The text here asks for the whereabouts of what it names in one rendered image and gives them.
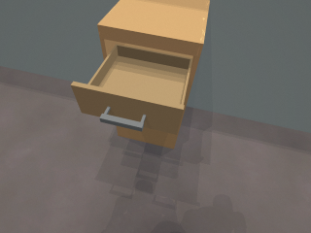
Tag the handle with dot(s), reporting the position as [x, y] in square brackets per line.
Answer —
[122, 122]

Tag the cabinet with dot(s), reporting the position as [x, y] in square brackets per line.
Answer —
[174, 27]

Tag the drawer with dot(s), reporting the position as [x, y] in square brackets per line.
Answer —
[135, 82]

